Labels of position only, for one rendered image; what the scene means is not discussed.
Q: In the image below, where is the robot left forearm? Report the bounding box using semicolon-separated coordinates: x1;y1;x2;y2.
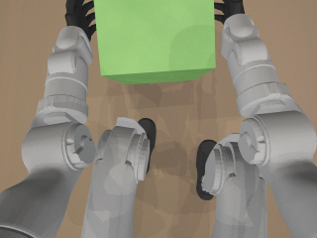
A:
21;26;93;161

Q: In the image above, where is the right robot upper arm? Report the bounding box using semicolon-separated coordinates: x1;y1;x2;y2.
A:
238;110;317;238

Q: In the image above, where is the right robot hand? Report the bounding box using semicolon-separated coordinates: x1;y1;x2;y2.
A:
214;0;245;25

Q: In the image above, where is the robot left thigh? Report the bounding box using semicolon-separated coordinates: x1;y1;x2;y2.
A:
80;126;150;238

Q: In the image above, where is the robot right forearm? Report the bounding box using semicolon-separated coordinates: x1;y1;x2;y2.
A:
221;13;317;152

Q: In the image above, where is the right robot foot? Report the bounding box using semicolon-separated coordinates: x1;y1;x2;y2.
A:
196;139;217;200

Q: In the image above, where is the carton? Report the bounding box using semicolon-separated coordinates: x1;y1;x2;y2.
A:
93;0;216;85

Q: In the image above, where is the left robot upper arm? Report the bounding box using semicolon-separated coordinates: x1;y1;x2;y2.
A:
0;121;96;238

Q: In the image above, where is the left robot hand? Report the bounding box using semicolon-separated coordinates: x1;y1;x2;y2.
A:
64;0;97;42

